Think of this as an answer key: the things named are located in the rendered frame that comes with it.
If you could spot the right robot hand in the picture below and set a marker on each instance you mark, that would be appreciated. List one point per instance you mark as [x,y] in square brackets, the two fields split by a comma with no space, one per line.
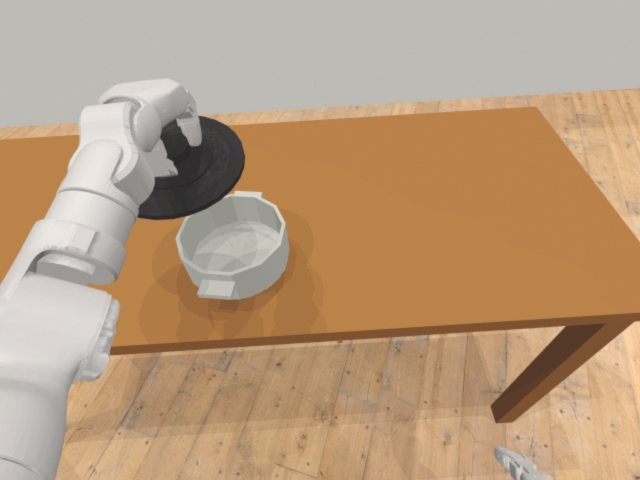
[520,467]

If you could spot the pot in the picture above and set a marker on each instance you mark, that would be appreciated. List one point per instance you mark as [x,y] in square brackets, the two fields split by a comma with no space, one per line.
[236,248]

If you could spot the robot left upper arm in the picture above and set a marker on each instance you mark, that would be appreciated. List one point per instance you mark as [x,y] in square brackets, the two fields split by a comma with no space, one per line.
[53,333]

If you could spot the robot left forearm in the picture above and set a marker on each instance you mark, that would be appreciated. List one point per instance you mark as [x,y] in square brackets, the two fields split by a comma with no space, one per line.
[82,237]

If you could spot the knob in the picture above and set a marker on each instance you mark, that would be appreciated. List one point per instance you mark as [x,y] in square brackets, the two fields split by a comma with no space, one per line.
[176,145]

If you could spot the left robot hand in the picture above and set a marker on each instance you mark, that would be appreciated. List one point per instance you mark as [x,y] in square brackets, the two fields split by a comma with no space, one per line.
[171,101]

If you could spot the lid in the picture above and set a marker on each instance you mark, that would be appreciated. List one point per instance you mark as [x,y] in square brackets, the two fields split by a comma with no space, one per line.
[209,173]

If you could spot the table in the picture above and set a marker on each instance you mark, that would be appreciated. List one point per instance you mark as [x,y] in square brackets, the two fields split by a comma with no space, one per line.
[399,225]

